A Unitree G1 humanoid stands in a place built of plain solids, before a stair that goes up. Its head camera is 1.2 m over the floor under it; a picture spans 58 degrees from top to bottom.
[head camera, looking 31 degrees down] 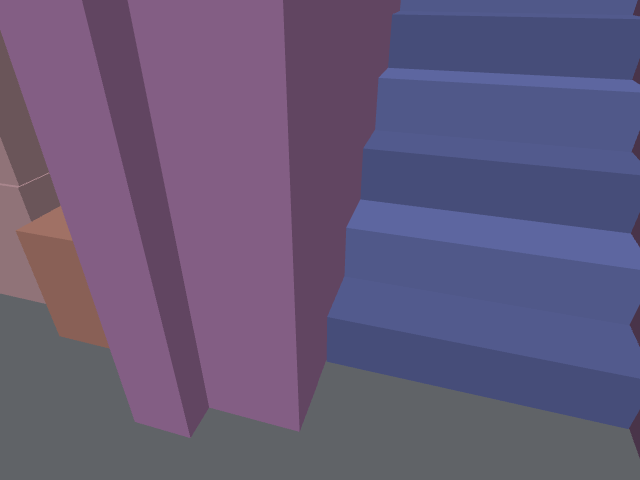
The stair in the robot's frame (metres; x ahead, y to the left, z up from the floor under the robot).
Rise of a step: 0.22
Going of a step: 0.25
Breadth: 0.98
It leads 17 degrees to the right of straight ahead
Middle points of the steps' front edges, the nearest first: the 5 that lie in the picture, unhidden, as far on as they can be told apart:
0.99 -0.49 0.22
1.23 -0.56 0.43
1.47 -0.63 0.65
1.71 -0.71 0.86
1.95 -0.78 1.08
